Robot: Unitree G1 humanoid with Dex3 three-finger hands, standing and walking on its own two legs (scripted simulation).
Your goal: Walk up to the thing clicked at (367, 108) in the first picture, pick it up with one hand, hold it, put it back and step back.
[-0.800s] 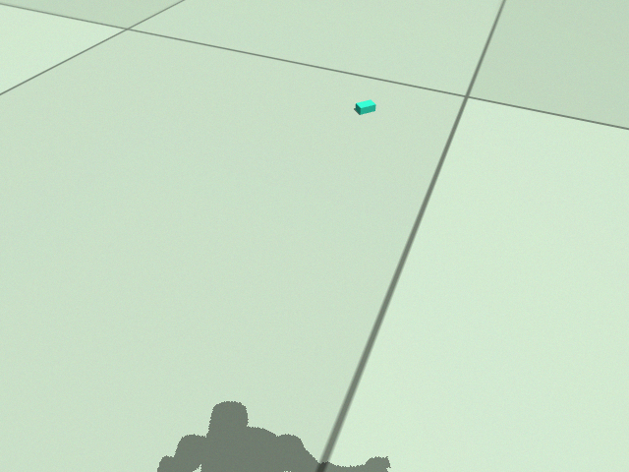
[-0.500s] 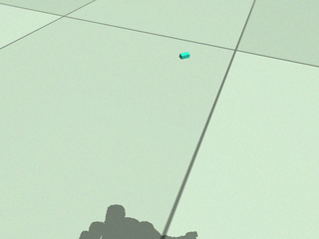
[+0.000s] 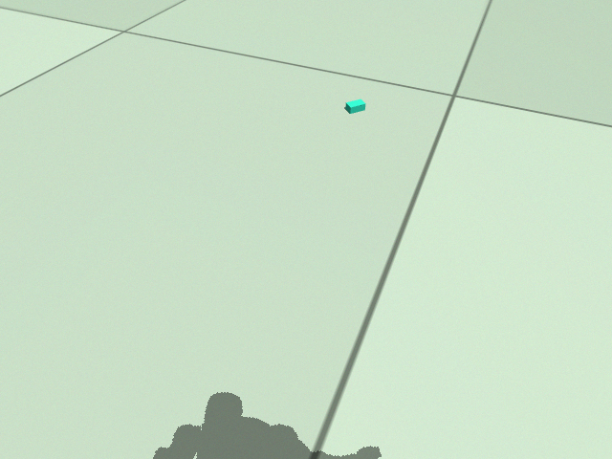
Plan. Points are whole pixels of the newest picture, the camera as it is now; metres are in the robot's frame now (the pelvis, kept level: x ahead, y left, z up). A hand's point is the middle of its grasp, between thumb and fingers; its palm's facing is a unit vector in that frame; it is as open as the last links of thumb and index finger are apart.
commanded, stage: stand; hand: left
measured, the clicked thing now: (355, 106) +2.18 -0.28 -0.76
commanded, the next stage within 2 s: walk up in 0.32 s
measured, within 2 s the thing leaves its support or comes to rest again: neither
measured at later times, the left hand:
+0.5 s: hand out of the picture +0.09 +0.29 -0.15, palm faces +0.14 -0.94 -0.32, open 7.4 cm
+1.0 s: hand (132, 366) +0.32 +0.32 -0.16, palm faces +0.15 -0.95 -0.28, open 7.4 cm
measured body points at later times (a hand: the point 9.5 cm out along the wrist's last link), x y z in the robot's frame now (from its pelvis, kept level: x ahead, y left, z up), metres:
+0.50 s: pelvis +0.03 +0.00 -0.01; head +0.03 +0.02 +0.44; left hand +0.08 +0.34 -0.13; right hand +0.10 -0.32 -0.12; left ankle +0.02 +0.12 -0.73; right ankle -0.01 -0.11 -0.75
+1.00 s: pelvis +0.26 +0.02 -0.02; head +0.26 +0.05 +0.43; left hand +0.31 +0.37 -0.14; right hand +0.32 -0.31 -0.10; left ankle +0.11 +0.15 -0.75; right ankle +0.45 -0.14 -0.70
